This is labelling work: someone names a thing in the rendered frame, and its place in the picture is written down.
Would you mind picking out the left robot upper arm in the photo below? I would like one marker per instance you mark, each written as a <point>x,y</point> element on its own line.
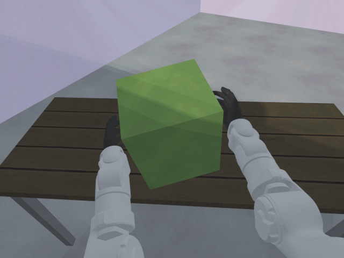
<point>123,246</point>

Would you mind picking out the robot left hand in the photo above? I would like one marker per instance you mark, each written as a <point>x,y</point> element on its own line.
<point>110,138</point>

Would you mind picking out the robot right forearm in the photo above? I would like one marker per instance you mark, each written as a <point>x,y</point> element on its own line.
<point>256,163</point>

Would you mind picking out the robot left forearm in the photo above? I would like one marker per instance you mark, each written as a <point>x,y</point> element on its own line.
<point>113,215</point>

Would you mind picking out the table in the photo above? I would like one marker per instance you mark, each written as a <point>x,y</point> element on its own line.
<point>58,158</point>

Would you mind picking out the robot right hand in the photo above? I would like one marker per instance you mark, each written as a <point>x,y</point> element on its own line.
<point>231,108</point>

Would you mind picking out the carton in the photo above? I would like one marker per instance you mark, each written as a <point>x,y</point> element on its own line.
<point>171,123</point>

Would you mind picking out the right robot upper arm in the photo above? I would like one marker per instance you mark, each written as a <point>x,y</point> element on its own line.
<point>291,221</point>

